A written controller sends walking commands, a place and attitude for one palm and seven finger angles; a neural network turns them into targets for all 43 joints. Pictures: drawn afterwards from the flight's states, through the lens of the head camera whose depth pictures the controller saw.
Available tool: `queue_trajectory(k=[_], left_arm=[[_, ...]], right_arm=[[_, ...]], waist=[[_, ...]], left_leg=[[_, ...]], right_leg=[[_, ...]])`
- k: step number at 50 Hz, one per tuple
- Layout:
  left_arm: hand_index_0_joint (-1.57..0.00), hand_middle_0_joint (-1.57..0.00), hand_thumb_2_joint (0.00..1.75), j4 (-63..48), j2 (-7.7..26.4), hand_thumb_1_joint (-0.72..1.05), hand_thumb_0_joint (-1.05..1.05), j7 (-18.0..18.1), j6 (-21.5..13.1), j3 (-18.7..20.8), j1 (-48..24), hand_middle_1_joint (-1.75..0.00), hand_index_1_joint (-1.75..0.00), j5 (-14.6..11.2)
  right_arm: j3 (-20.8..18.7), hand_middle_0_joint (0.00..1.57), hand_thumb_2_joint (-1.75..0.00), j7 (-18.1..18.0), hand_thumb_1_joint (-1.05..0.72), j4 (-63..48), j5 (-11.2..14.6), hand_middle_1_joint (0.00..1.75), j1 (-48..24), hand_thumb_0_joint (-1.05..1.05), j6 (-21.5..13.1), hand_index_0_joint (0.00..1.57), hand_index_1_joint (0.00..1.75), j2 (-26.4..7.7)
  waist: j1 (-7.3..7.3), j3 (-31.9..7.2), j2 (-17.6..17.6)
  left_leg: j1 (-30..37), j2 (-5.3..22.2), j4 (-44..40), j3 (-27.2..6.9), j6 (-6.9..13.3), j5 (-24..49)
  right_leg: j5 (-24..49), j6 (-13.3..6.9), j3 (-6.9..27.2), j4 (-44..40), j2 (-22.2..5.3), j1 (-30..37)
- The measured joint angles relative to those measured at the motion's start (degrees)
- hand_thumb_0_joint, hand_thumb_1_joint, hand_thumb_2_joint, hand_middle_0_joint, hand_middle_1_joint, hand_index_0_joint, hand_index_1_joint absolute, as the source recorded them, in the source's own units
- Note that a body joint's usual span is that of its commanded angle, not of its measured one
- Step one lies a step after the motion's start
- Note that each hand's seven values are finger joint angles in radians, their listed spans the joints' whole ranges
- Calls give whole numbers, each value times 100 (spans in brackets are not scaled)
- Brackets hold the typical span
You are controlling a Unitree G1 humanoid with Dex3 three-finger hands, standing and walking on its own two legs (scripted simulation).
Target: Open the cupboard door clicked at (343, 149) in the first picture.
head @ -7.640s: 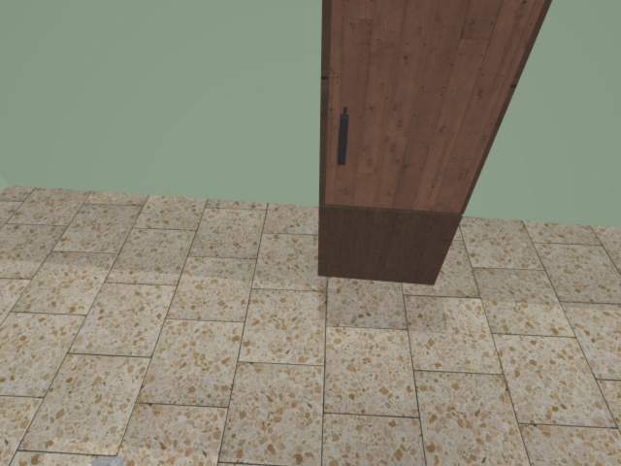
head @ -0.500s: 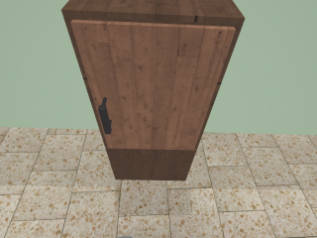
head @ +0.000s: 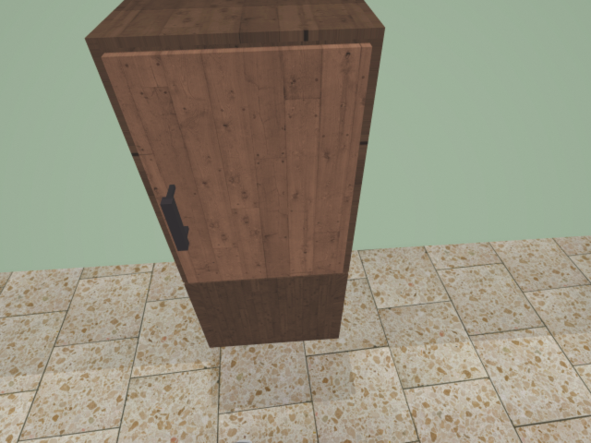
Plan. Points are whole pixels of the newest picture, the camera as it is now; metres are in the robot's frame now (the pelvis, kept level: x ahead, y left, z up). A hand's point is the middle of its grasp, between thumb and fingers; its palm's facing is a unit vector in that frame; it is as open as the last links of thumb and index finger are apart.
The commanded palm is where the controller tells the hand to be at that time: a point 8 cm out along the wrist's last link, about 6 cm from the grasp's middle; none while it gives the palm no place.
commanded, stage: come to a stop and stand still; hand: left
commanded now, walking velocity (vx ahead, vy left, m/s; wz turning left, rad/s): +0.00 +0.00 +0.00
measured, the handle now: (177, 218) +0.56 +0.26 -0.05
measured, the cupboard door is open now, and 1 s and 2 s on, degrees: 0 0 0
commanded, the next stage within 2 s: look again from close up in 0.40 s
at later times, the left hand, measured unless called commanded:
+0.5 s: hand out of the picture -0.01 +0.17 -0.16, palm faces +0.02 -0.98 -0.19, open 7.4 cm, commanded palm none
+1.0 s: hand out of the picture +0.05 +0.19 -0.15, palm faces +0.01 -0.97 -0.25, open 7.4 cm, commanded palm none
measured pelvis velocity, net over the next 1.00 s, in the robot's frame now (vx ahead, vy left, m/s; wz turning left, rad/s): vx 0.05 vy -0.01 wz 0.00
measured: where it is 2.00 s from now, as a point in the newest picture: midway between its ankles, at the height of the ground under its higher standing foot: outside the picture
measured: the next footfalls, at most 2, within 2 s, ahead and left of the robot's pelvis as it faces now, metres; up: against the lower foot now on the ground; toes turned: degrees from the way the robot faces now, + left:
none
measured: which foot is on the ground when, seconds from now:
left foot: down 0.00-1.00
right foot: down 0.00-1.00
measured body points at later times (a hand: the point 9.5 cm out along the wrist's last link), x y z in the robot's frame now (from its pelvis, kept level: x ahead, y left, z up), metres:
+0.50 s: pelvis +0.00 -0.01 +0.01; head -0.01 +0.00 +0.46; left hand -0.01 +0.22 -0.14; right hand +0.01 -0.24 -0.14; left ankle +0.11 +0.12 -0.71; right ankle +0.00 -0.14 -0.71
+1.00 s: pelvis +0.05 -0.01 +0.02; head +0.06 -0.01 +0.47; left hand +0.05 +0.24 -0.13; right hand +0.09 -0.26 -0.13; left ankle +0.11 +0.12 -0.71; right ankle +0.00 -0.14 -0.71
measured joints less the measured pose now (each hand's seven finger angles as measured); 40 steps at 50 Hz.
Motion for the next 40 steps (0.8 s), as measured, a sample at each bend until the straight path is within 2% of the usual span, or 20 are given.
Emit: queue_trajectory(k=[2, 5, 9, 12, 17, 19, 24, 32, 40], left_arm=[[-20, -20, 90, -63, -1, 90, 1, -17, -53, 9, 27, -30, -30, -8], [-20, -20, 90, -61, -4, 90, 1, -24, -94, 11, 121, -30, -30, -24], [-20, -20, 90, 118, -10, 90, 1, -34, -21, 3, 159, -30, -30, -46], [-20, -20, 90, 224, -8, 90, 1, -49, -34, 25, 138, -30, -30, -58], [-20, -20, 90, 298, 0, 90, 1, -60, -177, 41, 263, -30, -30, -50], [-20, -20, 90, 390, -25, 90, 1, -64, -167, 23, 329, -30, -30, -54], [-20, -20, 90, 607, -55, 90, 1, -84, -88, 2, 357, -30, -30, -51], [-20, -20, 90, 621, 47, 90, 1, -104, -252, 14, 320, -30, -30, -30], [-20, -20, 90, 783, 135, 90, 1, -122, -252, -35, 318, -30, -30, -36]], right_arm=[[22, 20, -90, -1, -91, 94, -9, 29, 166, 1, 57, 20, 30, 32], [50, 20, -90, -2, -91, 178, 7, 29, 330, 1, 73, 20, 30, 76], [94, 20, -90, -20, -91, 235, 14, 29, 480, 1, -38, 20, 30, 119], [128, 20, -90, -38, -91, 354, 13, 29, 479, 1, -69, 20, 30, 180], [162, 20, -90, -26, -91, 496, 29, 29, 280, 1, -23, 20, 30, 287], [157, 20, -90, -28, -91, 479, 44, 30, 179, 1, -56, 20, 30, 275], [153, 20, -90, -51, -91, 448, 53, 30, -1, 1, -170, 20, 30, 213], [160, 20, -90, -58, -91, 509, 61, 30, -334, 1, -193, 20, 30, 132], [168, 20, -90, -54, -91, 512, 93, 30, -558, 0, -287, 20, 30, -60]], waist=[[27, -58, -39], [71, -71, -127], [-1, -43, -144], [-29, -34, -89], [122, -29, -161], [145, -8, -165], [149, 7, -171], [306, 13, -239], [308, 46, -156]], left_leg=[[-33, -49, -82, -52, 2, -191], [-17, -108, -164, -56, 15, -433], [40, -82, -303, -91, -16, -51], [62, -42, -497, -178, -41, 230], [103, -112, -685, -253, -29, -181], [104, -113, -636, -265, -19, -284], [170, -90, -634, -297, -67, 127], [320, -160, -1005, -320, -55, 225], [510, -106, -1135, -324, -104, 573]], right_leg=[[35, -64, 17, -106, 19, -31], [342, -41, 71, -266, -8, -41], [318, 0, 82, -284, 41, -24], [261, -85, 54, -419, 136, 0], [562, -98, 75, -774, 137, 69], [715, -64, 72, -835, 138, 105], [556, -24, 66, -740, 171, 170], [713, -41, 98, -1057, 140, 295], [656, 2, 114, -1191, 190, 505]])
